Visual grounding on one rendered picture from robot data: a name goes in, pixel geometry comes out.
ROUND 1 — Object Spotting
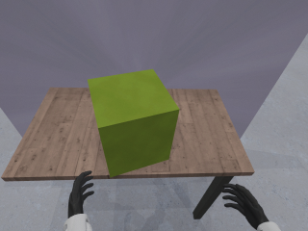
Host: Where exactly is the robot left hand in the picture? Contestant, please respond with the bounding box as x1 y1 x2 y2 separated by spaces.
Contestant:
67 170 94 218

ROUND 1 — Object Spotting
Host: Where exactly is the table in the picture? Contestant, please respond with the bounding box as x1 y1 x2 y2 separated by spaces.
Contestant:
1 87 255 219

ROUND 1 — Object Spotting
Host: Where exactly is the left robot forearm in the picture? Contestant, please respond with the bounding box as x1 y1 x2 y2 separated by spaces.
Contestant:
63 214 92 231

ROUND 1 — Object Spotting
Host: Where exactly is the right robot forearm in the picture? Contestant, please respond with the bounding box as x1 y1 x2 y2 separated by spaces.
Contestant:
256 221 281 231

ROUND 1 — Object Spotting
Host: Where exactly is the robot right hand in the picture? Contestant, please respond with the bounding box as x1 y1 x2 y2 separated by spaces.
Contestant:
221 183 270 230

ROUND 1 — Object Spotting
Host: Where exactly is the carton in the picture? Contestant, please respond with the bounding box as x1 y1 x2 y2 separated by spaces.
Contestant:
88 69 180 177

